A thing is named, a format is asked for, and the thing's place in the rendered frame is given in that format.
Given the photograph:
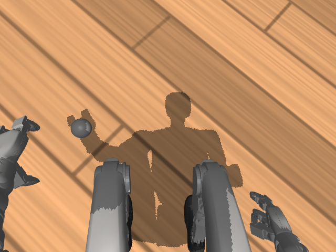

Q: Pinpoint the ball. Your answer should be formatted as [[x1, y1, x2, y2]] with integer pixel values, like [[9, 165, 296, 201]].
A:
[[71, 119, 92, 138]]

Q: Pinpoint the right robot foot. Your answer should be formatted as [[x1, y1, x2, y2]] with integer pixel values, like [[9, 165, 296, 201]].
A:
[[184, 195, 205, 252]]

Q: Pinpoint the left robot arm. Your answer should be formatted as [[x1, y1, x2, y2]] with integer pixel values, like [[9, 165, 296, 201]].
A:
[[0, 159, 17, 252]]

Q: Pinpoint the left robot hand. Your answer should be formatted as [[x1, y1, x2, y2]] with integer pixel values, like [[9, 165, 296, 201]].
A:
[[0, 116, 40, 189]]

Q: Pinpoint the right robot arm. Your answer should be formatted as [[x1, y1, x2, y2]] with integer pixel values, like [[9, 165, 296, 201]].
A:
[[274, 232, 309, 252]]

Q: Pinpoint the right robot hand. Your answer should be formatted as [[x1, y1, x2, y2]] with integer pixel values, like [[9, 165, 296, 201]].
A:
[[249, 192, 292, 243]]

